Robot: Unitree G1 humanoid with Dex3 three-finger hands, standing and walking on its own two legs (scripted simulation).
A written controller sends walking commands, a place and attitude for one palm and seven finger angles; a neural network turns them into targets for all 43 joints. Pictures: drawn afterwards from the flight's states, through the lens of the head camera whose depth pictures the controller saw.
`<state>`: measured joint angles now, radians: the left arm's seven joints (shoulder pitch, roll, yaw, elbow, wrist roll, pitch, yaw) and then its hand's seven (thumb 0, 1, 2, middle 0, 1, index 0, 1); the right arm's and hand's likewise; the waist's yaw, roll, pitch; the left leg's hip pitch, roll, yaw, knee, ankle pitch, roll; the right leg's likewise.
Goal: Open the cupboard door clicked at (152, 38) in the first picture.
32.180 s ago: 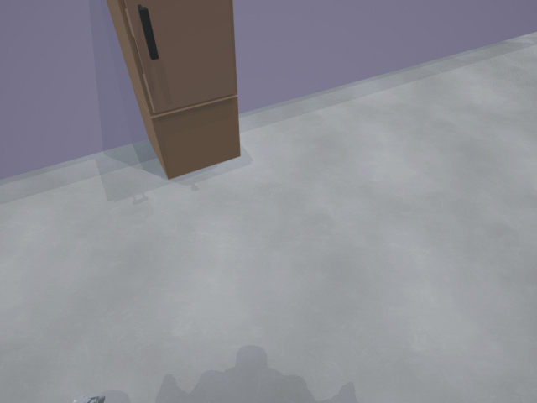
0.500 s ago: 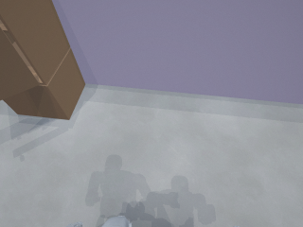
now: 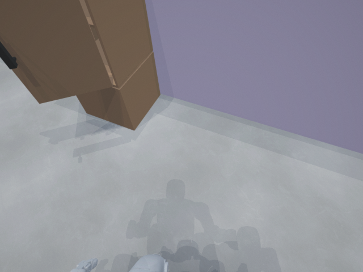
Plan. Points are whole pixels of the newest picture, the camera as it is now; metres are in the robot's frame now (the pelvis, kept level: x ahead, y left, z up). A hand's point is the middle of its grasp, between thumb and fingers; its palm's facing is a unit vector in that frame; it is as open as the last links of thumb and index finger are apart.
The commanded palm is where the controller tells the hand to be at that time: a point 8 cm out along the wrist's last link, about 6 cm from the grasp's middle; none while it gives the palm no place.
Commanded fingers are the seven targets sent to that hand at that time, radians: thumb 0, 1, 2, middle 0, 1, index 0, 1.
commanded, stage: turn to face it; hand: left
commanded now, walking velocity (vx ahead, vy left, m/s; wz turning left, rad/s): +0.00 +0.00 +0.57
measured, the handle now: (0, 45) +0.88 +0.76 +0.00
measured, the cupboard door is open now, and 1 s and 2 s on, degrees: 42 42 42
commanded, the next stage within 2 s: take the last steps up to it in 0.54 s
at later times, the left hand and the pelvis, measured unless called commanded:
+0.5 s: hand out of the picture +0.06 +0.22 -0.16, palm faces +0.26 -0.92 -0.28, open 7.4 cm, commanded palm none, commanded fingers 0.00 0.90 0.90 -0.20 -0.30 -0.20 -0.30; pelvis +0.03 -0.01 -0.01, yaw +13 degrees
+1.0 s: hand out of the picture +0.03 +0.21 -0.17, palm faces +0.42 -0.88 -0.21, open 7.4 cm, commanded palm none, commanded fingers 0.00 0.90 0.90 -0.20 -0.30 -0.20 -0.30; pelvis +0.08 +0.02 +0.00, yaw +22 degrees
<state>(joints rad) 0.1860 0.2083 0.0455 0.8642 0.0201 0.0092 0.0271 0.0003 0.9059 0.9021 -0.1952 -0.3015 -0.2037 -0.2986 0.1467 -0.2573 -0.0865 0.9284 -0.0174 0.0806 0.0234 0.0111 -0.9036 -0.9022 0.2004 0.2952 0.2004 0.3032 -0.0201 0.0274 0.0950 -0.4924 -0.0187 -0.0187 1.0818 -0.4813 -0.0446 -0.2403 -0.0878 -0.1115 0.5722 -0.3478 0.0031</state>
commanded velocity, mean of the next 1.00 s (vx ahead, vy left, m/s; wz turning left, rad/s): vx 0.11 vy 0.06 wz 0.29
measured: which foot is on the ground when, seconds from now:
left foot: up 0.00-0.16, down 0.18-0.50, up 0.52-0.82, down 0.84-1.00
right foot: down 0.00-0.18, up 0.20-0.48, down 0.50-0.84, up 0.86-1.00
